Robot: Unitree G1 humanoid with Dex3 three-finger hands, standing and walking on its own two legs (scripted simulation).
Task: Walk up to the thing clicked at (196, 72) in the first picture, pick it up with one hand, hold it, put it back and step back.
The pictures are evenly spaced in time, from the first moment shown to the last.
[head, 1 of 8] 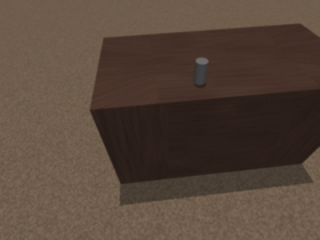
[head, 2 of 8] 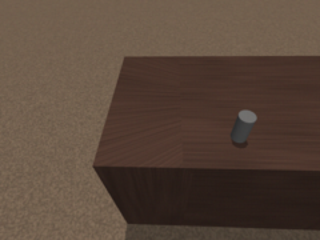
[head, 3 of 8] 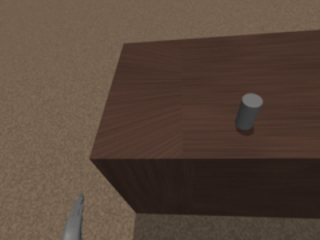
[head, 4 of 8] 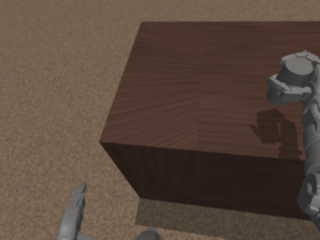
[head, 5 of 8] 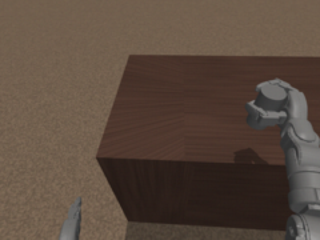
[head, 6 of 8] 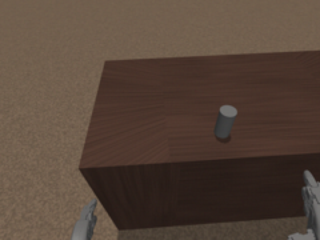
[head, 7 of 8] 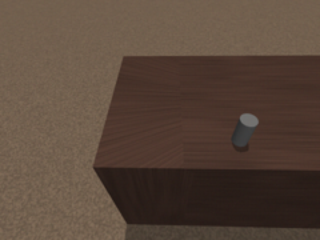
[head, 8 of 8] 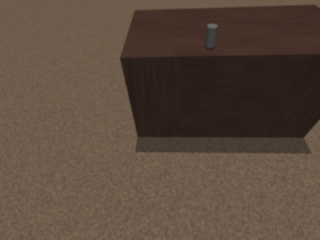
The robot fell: no
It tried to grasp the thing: yes
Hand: right
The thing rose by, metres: 0.25
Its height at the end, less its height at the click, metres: +0.00
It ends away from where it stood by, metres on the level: 0.01
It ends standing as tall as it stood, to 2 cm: yes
